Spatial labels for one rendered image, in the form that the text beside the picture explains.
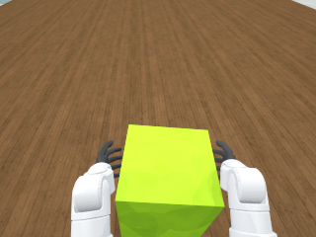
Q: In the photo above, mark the carton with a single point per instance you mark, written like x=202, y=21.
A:
x=168, y=184

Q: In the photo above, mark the robot right forearm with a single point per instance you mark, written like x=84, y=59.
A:
x=247, y=199

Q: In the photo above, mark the robot left forearm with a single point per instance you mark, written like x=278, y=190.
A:
x=91, y=202

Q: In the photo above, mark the robot left hand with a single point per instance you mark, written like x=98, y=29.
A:
x=104, y=153

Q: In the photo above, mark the robot right hand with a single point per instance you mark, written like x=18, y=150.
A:
x=226, y=153

